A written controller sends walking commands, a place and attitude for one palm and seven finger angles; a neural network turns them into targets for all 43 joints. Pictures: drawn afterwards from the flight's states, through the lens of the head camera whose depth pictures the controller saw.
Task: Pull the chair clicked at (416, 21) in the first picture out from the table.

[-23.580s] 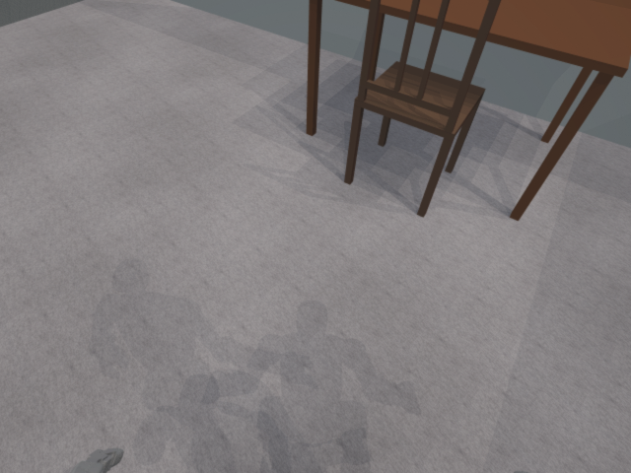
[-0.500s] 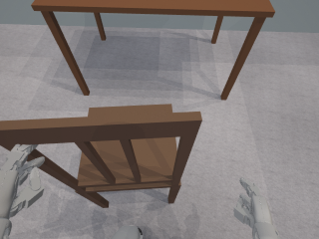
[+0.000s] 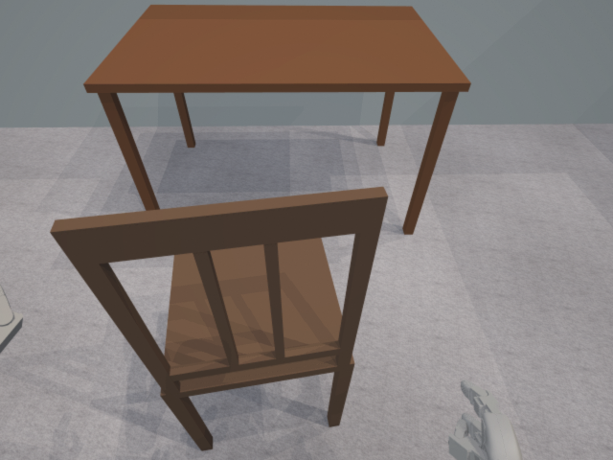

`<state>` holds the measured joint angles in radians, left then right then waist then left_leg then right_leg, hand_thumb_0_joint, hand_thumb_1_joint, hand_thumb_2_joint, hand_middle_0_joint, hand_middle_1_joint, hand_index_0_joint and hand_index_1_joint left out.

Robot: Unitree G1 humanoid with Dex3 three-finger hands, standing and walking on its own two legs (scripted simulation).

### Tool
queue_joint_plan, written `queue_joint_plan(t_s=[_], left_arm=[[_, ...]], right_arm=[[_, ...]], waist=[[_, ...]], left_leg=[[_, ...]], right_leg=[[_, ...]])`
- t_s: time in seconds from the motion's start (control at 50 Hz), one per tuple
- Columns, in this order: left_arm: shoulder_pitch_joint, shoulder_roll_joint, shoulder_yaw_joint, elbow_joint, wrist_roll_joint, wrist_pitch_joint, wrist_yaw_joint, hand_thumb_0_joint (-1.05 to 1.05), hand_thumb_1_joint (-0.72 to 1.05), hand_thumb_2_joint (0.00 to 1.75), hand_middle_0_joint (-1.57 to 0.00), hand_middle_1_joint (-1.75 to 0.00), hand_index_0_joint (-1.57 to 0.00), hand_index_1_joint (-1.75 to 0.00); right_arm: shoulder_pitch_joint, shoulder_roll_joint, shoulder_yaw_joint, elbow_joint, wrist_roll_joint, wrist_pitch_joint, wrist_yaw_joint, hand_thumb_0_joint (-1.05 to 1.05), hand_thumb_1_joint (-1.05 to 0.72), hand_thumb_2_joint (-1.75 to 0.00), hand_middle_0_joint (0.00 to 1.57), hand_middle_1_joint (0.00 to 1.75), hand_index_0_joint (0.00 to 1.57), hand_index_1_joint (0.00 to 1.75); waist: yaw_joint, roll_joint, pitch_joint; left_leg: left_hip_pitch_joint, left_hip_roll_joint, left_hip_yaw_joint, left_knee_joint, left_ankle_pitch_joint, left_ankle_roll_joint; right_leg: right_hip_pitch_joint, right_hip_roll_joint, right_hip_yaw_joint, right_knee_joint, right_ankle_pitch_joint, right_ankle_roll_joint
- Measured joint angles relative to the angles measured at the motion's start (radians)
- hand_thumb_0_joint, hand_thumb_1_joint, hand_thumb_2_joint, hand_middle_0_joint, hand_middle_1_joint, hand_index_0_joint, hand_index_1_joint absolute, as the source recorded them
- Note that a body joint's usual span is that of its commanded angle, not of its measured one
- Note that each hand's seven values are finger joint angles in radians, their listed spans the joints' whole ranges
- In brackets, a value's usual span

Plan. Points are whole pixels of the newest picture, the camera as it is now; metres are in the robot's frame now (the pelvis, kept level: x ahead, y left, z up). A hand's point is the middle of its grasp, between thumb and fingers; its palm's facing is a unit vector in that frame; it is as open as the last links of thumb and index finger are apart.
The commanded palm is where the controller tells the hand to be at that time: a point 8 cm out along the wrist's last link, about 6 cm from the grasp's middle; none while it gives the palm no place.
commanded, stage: step back with the hand held close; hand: left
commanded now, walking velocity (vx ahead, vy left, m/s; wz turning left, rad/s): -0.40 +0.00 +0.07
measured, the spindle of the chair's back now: (220, 315) +0.35 +0.16 -0.06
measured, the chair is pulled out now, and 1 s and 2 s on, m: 0.59 0.59 0.59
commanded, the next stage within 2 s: stop stepping back and stand still in 0.18 s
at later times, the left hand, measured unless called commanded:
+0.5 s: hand out of the picture +0.09 +0.25 +0.17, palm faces +0.51 -0.76 -0.40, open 7.4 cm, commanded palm +0.03 +0.28 +0.19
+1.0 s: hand out of the picture +0.06 +0.25 +0.17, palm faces +0.53 -0.75 -0.39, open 7.4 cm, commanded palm +0.00 +0.28 +0.19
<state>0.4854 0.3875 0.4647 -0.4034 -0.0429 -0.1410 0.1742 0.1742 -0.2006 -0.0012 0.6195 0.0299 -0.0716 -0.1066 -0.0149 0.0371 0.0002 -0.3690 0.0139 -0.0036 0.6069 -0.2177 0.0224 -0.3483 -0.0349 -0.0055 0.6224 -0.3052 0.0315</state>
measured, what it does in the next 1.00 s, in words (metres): walks backwards: right foot, then left foot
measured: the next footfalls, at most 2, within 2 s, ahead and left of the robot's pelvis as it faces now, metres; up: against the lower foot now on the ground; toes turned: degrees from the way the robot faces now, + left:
right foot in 0.10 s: +0.00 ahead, -0.15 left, +0.00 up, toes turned +2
left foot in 0.52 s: -0.10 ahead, +0.12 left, +0.00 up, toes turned +3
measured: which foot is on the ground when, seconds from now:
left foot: down 0.00-0.30, up 0.32-0.50, down 0.52-1.00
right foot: up 0.00-0.08, down 0.10-1.00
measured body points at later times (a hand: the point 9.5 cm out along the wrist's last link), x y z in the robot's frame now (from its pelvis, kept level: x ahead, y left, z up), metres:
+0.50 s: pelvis -0.10 -0.02 +0.01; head -0.12 -0.02 +0.46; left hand +0.06 +0.29 +0.19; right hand +0.05 -0.28 -0.08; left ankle -0.14 +0.11 -0.71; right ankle -0.04 -0.16 -0.73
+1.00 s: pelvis -0.12 -0.02 +0.01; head -0.13 -0.02 +0.46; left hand +0.03 +0.29 +0.19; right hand +0.04 -0.24 -0.08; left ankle -0.14 +0.11 -0.73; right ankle -0.04 -0.15 -0.73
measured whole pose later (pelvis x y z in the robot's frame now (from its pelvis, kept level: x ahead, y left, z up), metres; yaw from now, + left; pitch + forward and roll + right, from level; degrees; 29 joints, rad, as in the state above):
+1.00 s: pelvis -0.12 -0.02 +0.01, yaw +3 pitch -2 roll -1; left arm 0.49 0.33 0.38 -0.42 0.00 -0.18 0.17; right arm 0.25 -0.18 0.02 0.67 0.00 -0.14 -0.08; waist 0.01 0.01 0.00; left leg -0.19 0.04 -0.02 0.52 -0.31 -0.01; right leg -0.29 -0.02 -0.03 0.43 -0.11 0.02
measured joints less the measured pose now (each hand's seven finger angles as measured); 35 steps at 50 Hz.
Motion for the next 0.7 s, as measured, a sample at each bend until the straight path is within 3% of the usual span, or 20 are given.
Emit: queue_joint_plan(t_s=[0.06,0.12,0.2,0.28,0.32,0.36,0.42,0.46,0.5,0.54,0.6,0.7], left_arm=[[0.031,-0.005,-0.041,-0.044,0.013,0.011,-0.013,0.02,0.90,0.90,-0.21,-0.31,-0.21,-0.30],[0.065,0.009,-0.052,-0.145,0.020,-0.027,-0.032,0.02,0.90,0.90,-0.21,-0.31,-0.21,-0.30],[0.072,0.056,-0.013,-0.228,0.002,-0.093,-0.046,0.02,0.89,0.90,-0.22,-0.31,-0.21,-0.30],[0.097,0.103,0.033,-0.225,-0.025,-0.122,-0.053,0.02,0.89,0.90,-0.22,-0.31,-0.21,-0.30],[0.104,0.106,0.034,-0.195,-0.026,-0.125,-0.056,0.02,0.89,0.90,-0.22,-0.31,-0.21,-0.30],[0.111,0.084,0.015,-0.153,-0.023,-0.105,-0.047,0.02,0.89,0.90,-0.22,-0.31,-0.22,-0.30],[0.086,0.023,-0.026,-0.068,-0.015,-0.046,-0.024,0.01,0.89,0.90,-0.22,-0.31,-0.22,-0.30],[0.052,-0.003,-0.046,-0.019,-0.006,-0.020,-0.010,0.01,0.89,0.90,-0.22,-0.31,-0.21,-0.30],[0.024,-0.025,-0.064,-0.010,0.006,-0.008,0.000,0.02,0.89,0.90,-0.22,-0.31,-0.21,-0.30],[0.009,-0.033,-0.077,-0.045,0.017,-0.017,0.006,0.02,0.89,0.90,-0.21,-0.31,-0.21,-0.30],[0.055,-0.010,-0.062,-0.103,0.024,-0.037,0.005,0.02,0.89,0.90,-0.22,-0.31,-0.21,-0.30],[0.092,0.050,-0.021,-0.124,0.025,-0.074,-0.004,0.02,0.89,0.90,-0.22,-0.31,-0.21,-0.30]], right_arm=[[0.022,0.017,0.021,-0.030,-0.013,-0.024,0.009,0.02,-0.91,-0.90,0.20,0.30,0.20,0.30],[0.028,0.024,0.034,-0.038,-0.030,-0.055,0.017,0.01,-0.90,-0.90,0.21,0.30,0.20,0.30],[-0.006,0.023,0.024,-0.014,-0.040,-0.080,0.022,0.01,-0.90,-0.90,0.21,0.30,0.20,0.30],[-0.011,0.017,0.008,0.007,-0.032,-0.074,0.027,0.01,-0.90,-0.90,0.21,0.30,0.20,0.30],[-0.005,0.011,-0.002,0.020,-0.021,-0.061,0.026,0.02,-0.90,-0.90,0.21,0.30,0.20,0.30],[0.006,0.003,-0.012,0.044,-0.015,-0.035,0.027,0.02,-0.90,-0.90,0.21,0.30,0.20,0.30],[0.039,-0.011,-0.008,0.065,-0.012,-0.004,0.015,0.02,-0.90,-0.90,0.21,0.30,0.20,0.30],[0.066,-0.020,-0.001,0.061,-0.012,-0.007,0.003,0.02,-0.91,-0.90,0.21,0.30,0.20,0.30],[0.087,-0.037,-0.002,0.048,-0.019,-0.028,-0.004,0.02,-0.91,-0.90,0.21,0.30,0.20,0.30],[0.087,-0.053,-0.017,0.037,-0.022,-0.052,-0.004,0.02,-0.91,-0.90,0.20,0.30,0.20,0.30],[0.073,-0.033,-0.020,0.028,-0.015,-0.060,0.010,0.02,-0.91,-0.90,0.20,0.30,0.20,0.30],[0.099,0.004,-0.011,0.005,-0.008,-0.086,0.021,0.02,-0.91,-0.90,0.20,0.30,0.20,0.30]], waist=[[-0.007,-0.027,0.008],[0.009,-0.051,0.020],[0.025,-0.022,0.088],[0.035,0.023,0.107],[0.036,0.036,0.095],[0.049,0.017,0.057],[0.036,-0.024,-0.014],[0.018,-0.048,-0.049],[-0.002,-0.049,-0.061],[-0.018,-0.040,-0.037],[-0.010,-0.083,0.004],[-0.006,-0.076,0.009]], left_leg=[[-0.027,0.002,-0.006,-0.009,0.028,0.000],[-0.088,0.011,-0.010,0.009,0.045,-0.007],[-0.118,0.042,-0.036,-0.020,0.105,-0.024],[-0.117,0.061,-0.056,-0.044,0.149,-0.038],[-0.137,0.054,-0.062,0.019,0.025,-0.043],[-0.161,0.011,-0.053,0.223,-0.112,-0.052],[-0.109,-0.028,-0.005,0.389,-0.194,-0.042],[-0.011,-0.022,0.020,0.285,-0.232,-0.024],[0.106,-0.002,0.018,0.073,-0.234,-0.005],[0.169,0.016,-0.002,-0.086,-0.139,-0.002],[0.185,0.002,0.021,-0.098,-0.076,-0.032],[0.181,0.002,0.005,-0.093,-0.071,-0.035]], right_leg=[[0.030,0.008,-0.005,0.005,0.009,-0.009],[0.068,0.016,-0.021,-0.022,-0.031,-0.005],[0.041,0.046,-0.049,-0.043,-0.007,-0.011],[0.042,0.063,-0.074,-0.068,0.063,-0.024],[0.039,0.059,-0.080,-0.062,0.090,-0.033],[0.020,0.036,-0.052,-0.044,0.078,-0.039],[0.015,-0.014,-0.028,-0.064,0.089,-0.031],[0.014,-0.040,-0.034,-0.085,0.105,-0.022],[0.010,-0.046,-0.059,-0.101,0.124,-0.013],[0.003,-0.044,-0.088,-0.100,0.136,-0.004],[0.014,-0.051,-0.058,-0.105,0.107,-0.003],[0.039,-0.034,-0.045,-0.149,0.151,-0.003]])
